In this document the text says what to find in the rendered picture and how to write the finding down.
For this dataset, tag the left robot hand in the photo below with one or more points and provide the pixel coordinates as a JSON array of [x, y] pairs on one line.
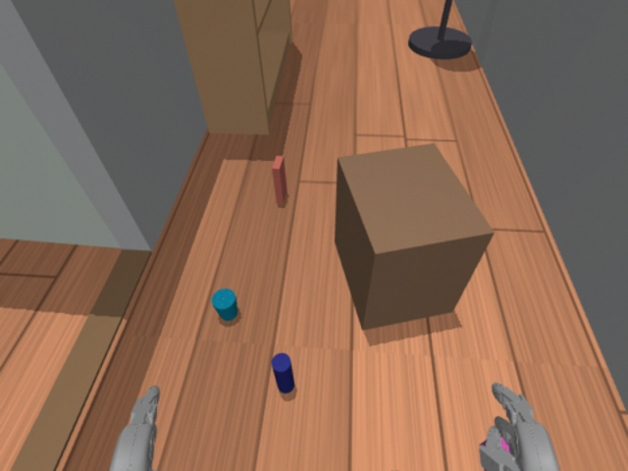
[[135, 446]]

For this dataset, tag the coat stand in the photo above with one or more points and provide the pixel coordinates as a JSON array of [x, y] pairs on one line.
[[440, 42]]

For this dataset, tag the bookshelf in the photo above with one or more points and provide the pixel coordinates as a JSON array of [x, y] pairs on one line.
[[237, 50]]

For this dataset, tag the right robot hand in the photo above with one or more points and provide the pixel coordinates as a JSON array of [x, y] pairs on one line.
[[529, 442]]

